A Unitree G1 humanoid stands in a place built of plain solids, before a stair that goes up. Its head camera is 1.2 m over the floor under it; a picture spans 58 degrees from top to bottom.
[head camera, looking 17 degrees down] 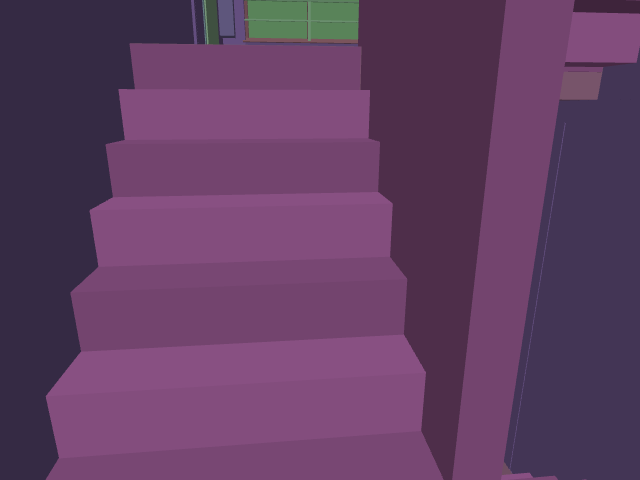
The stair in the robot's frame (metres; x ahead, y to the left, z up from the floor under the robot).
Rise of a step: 0.21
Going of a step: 0.24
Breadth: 1.15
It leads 6 degrees to the left of straight ahead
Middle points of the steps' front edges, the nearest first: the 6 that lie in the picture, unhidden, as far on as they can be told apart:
1.09 0.25 0.43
1.32 0.27 0.64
1.56 0.29 0.85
1.79 0.32 1.06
2.02 0.34 1.28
2.26 0.37 1.49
